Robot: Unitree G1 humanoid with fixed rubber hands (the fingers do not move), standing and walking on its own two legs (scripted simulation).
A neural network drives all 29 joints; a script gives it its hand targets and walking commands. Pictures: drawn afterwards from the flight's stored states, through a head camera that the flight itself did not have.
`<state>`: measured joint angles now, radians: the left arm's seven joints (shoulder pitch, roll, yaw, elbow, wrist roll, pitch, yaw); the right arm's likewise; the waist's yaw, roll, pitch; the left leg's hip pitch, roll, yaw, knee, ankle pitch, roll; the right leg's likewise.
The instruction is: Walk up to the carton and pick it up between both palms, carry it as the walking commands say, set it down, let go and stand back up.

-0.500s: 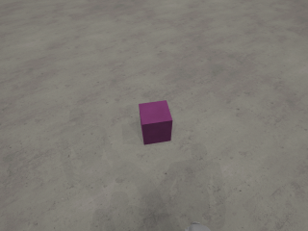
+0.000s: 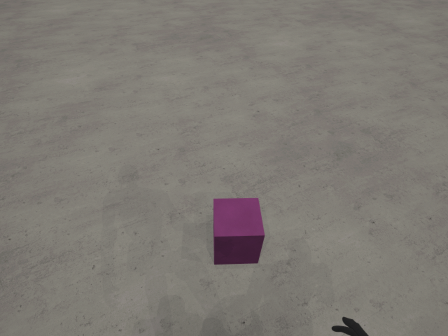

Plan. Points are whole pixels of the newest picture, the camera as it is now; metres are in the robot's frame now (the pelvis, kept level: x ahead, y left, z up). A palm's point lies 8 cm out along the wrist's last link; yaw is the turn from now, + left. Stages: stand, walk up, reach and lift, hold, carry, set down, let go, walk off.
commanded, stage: walk up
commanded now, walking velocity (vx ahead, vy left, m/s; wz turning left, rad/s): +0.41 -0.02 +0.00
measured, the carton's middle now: (236, 231) +0.75 -0.01 -0.64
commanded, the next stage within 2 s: none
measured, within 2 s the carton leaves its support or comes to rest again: neither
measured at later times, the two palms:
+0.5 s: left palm (123, 316) +0.20 +0.23 -0.13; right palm out of the picture +0.14 -0.25 -0.15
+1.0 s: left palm (134, 273) +0.30 +0.24 -0.15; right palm (337, 302) +0.27 -0.22 -0.15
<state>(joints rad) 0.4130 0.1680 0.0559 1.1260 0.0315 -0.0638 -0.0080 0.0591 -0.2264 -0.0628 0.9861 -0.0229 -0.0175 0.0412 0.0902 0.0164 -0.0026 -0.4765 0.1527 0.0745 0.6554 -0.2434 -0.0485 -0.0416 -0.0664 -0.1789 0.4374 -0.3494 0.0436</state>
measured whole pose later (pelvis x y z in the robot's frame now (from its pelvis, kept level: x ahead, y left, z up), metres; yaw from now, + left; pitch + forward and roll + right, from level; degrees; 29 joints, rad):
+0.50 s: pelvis +0.16 +0.00 +0.00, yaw -1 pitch -1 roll +1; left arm 0.23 0.16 0.04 1.05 0.02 -0.04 0.02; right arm 0.26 -0.22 -0.06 1.15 -0.02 0.02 0.00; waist -0.01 0.02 0.02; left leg -0.40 0.08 0.08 1.05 -0.43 -0.04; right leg -0.27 -0.06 -0.16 0.59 -0.30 -0.04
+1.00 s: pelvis +0.24 +0.00 -0.01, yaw -2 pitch +0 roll +1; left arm 0.13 0.18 0.05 1.09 0.00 0.02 0.05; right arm 0.17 -0.14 -0.05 1.07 0.00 0.02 -0.06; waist 0.00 -0.01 0.09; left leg -0.28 0.07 0.13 0.66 -0.34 -0.01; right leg -0.28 -0.03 -0.08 0.66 -0.36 -0.01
